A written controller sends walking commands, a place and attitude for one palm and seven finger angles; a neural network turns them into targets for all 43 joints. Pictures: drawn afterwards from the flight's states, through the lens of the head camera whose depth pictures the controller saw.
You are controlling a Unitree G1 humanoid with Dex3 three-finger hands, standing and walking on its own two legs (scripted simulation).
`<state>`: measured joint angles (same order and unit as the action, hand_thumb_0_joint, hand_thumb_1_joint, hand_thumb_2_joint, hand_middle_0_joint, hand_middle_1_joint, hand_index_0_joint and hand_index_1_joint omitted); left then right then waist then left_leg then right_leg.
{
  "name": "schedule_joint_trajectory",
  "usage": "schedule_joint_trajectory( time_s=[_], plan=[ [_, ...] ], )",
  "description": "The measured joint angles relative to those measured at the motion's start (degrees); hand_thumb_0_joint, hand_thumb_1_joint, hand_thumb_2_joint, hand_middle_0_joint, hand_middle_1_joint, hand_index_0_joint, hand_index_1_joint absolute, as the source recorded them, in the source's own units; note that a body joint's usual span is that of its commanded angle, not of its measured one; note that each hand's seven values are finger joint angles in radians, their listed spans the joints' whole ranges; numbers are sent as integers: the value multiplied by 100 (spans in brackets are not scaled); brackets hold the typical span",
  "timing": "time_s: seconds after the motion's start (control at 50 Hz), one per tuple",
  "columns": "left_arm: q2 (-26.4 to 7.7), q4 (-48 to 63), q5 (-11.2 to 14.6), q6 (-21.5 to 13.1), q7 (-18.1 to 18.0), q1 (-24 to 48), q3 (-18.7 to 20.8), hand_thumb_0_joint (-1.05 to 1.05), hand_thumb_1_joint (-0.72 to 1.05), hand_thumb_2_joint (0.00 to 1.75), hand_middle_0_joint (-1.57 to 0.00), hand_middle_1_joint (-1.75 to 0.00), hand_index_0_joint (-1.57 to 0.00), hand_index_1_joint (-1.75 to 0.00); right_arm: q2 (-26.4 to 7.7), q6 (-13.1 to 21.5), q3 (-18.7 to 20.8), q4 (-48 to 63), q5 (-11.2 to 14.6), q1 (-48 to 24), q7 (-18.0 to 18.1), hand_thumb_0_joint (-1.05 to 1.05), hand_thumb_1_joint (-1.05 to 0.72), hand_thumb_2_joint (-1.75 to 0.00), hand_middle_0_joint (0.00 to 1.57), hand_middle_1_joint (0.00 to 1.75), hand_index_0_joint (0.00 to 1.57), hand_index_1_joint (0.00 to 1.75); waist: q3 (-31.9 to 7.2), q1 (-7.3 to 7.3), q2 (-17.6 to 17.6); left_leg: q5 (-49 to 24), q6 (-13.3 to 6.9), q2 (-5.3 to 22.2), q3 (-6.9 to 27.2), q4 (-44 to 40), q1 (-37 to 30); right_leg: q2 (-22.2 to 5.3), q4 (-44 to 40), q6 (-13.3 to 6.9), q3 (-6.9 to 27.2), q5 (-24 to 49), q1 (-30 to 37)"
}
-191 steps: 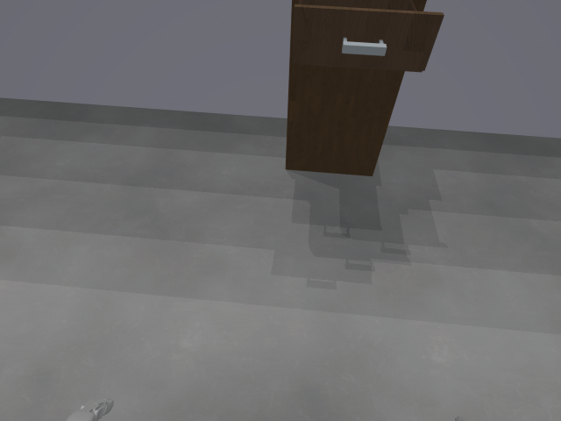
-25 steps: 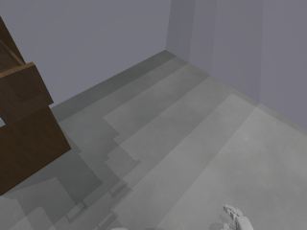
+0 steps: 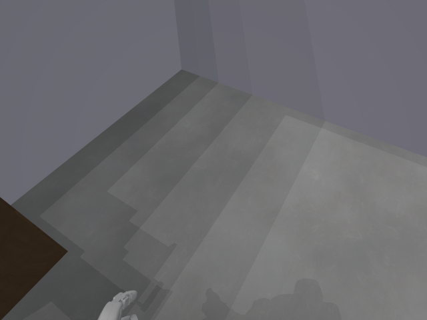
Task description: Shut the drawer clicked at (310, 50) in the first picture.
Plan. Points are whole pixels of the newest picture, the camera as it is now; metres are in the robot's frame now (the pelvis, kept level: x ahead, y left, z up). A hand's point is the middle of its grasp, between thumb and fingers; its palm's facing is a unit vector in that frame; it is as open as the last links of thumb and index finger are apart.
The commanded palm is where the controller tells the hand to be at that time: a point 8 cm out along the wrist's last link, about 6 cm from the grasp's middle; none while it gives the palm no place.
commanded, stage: turn to face it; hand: left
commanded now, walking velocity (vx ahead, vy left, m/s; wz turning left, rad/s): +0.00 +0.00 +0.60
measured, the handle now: out of the picture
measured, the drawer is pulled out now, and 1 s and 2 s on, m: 0.30 0.30 0.30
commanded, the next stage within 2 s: take the last steps up to it in 1.52 s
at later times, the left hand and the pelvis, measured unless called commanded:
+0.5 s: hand out of the picture +0.01 +0.26 -0.16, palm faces +0.31 -0.91 -0.27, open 7.4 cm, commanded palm none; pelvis -0.01 +0.03 +0.01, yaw +15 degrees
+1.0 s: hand out of the picture -0.08 +0.15 -0.14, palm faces +0.58 -0.77 -0.26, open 7.4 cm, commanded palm none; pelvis -0.02 -0.04 +0.01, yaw +36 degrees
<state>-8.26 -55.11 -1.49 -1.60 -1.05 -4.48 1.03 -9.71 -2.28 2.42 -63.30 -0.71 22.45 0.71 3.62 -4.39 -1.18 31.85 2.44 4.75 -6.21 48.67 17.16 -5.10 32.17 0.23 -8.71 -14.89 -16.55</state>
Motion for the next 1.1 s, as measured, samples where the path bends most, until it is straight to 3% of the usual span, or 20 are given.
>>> schedule_joint_trajectory(
  time_s=[0.04, 0.1, 0.16, 0.22, 0.24, 0.28, 0.32, 0.38, 0.48, 0.6, 0.68, 0.7, 0.76, 0.8, 0.86, 0.98, 1.06, 1.1],
  plan=[
    [66, 47, -7, 46, -34, 11, -8, 0, 91, 90, -20, -30, -20, -30, 63, -65, 15, 37, 4, -61, -38, 1, -91, -90, 20, 30, 20, 29, 11, 18, 17, -23, 37, -54, 106, 680, 336, -90, -60, 22, -118, 16, 108],
    [85, 88, -28, 136, -68, -62, 17, 0, 91, 90, -20, -30, -20, -30, 122, -109, 51, 208, -11, -231, -104, 1, -91, -90, 20, 30, 20, 29, -17, 48, 75, -225, 83, -32, 73, 838, 607, -218, -79, 80, -278, -1, 186],
    [7, 112, -43, 229, -77, -161, 86, 0, 90, 90, -20, -30, -21, -30, 135, -80, 79, 465, -28, -445, -159, 1, -91, -90, 20, 30, 20, 29, -25, 92, 171, -492, 88, 10, -36, 302, 605, -361, 88, 171, -425, -89, 152],
    [-119, 172, -3, 327, -63, -309, 169, 0, 90, 90, -20, -30, -21, -30, 38, 19, 107, 762, -52, -591, -200, 1, -91, -90, 20, 30, 20, 29, -49, 154, 207, -1244, -1, -3, -82, -832, 321, -516, 614, 303, -562, -352, -42],
    [-185, 192, 24, 381, -53, -356, 218, 0, 90, 90, -20, -30, -21, -30, 16, 62, 129, 827, -72, -657, -198, 1, -91, -90, 20, 30, 20, 29, -57, 168, 251, -1310, -188, -56, -59, -765, 419, -540, 981, 366, -469, -756, -221],
    [-344, 176, 24, 506, -54, -426, 316, 0, 90, 90, -20, -30, -21, -30, -1, 136, 135, 921, -106, -797, -174, 0, -91, -90, 20, 30, 20, 29, -39, 194, 332, -1234, -443, -126, -32, -591, 550, -345, 2073, 386, 33, -1406, -698],
    [-468, 122, 10, 561, -39, -461, 399, 1, 91, 90, -20, -30, -20, -30, -26, 174, 128, 986, -111, -854, -124, 0, -91, -90, 20, 30, 20, 29, -51, 218, 360, -1327, -515, -206, 40, -794, 518, -141, 2984, 392, 371, -1254, -1095],
    [-586, 123, 10, 533, -2, -534, 456, 1, 91, 90, -20, -30, -20, -30, -100, 177, 107, 1027, -100, -899, -74, 0, -91, -90, 20, 30, 20, 29, -66, 301, 361, -1682, -513, -350, 158, -1373, 323, -12, 3385, 433, 585, -765, -1334],
    [-650, 207, 34, 514, 1, -681, 456, 1, 91, 90, -20, -30, -20, -30, -257, 132, 130, 1089, -84, -976, -87, 0, -91, -90, 20, 30, 20, 29, -96, 371, 220, -2098, -527, -504, 446, -2019, 122, 111, 2739, 482, 738, -670, -1151],
    [-605, 300, 62, 505, -20, -692, 397, 1, 91, 90, -20, -30, -20, -30, -381, 41, 180, 1154, -93, -1073, -130, 0, -90, -90, 20, 30, 21, 29, -84, 320, 42, -2269, -405, -641, 870, -2098, 201, 277, 1695, 434, 844, -888, -675],
    [-506, 466, 90, 378, -16, -732, 301, 1, 91, 90, -20, -30, -20, -30, -464, -63, 233, 1184, -74, -1099, -166, 0, -90, -90, 21, 30, 21, 29, -107, 323, -91, -2236, -229, -757, 1189, -1808, 439, 391, 217, 321, 795, -512, -1],
    [-465, 495, 61, 324, -26, -749, 279, 1, 91, 90, -20, -30, -20, -30, -493, -94, 262, 1185, -49, -1111, -175, 1, -90, -90, 21, 30, 21, 29, -104, 353, -143, -1938, -185, -771, 1244, -1532, 577, 405, 12, 170, 733, -196, 62],
    [-313, 536, 29, 294, -36, -823, 170, 1, 91, 90, -20, -30, -20, -30, -578, -200, 321, 1124, -81, -1138, -206, 1, -91, -90, 20, 30, 20, 29, -88, 389, -249, -882, -96, -779, 1087, 104, 1103, 320, 38, -93, 453, -203, 143],
    [-245, 522, 25, 281, -43, -890, 131, 1, 91, 90, -20, -30, -20, -30, -607, -224, 326, 1101, -96, -1174, -250, 1, -91, -90, 20, 30, 20, 29, -64, 397, -225, -926, -20, -684, 890, 1057, 1326, 231, -129, -127, 324, -172, 275],
    [-184, 482, 12, 254, -48, -935, 81, 1, 91, 90, -20, -30, -20, -30, -603, -217, 315, 1105, -88, -1215, -283, 1, -91, -90, 20, 30, 20, 29, 5, 371, -140, -1019, 116, -488, 689, 1557, 1338, 80, -300, -138, 120, -95, 407],
    [-160, 450, -21, 217, -12, -991, 24, 1, 90, 90, -20, -30, -21, -30, -557, -285, 250, 1019, -65, -1381, -300, 1, -91, -90, 20, 30, 20, 29, 108, 473, 34, -775, 215, -235, 477, 793, 828, -204, -308, -97, -287, -103, 418],
    [-269, 392, -44, 239, 5, -1028, 72, 0, 90, 90, -20, -30, -21, -30, -505, -233, 172, 1046, -32, -1564, -290, 1, -91, -90, 20, 30, 20, 29, 168, 605, 168, -595, 137, -234, 282, -235, 330, -401, -109, 0, -512, -177, 291],
    [-366, 341, -32, 266, 9, -1062, 123, 0, 90, 90, -20, -30, -21, -30, -477, -161, 132, 1112, -24, -1623, -281, 1, -91, -90, 20, 30, 20, 29, 166, 633, 234, -895, 75, -270, 171, -984, -6, -509, 99, 85, -636, -272, 204]
  ],
)
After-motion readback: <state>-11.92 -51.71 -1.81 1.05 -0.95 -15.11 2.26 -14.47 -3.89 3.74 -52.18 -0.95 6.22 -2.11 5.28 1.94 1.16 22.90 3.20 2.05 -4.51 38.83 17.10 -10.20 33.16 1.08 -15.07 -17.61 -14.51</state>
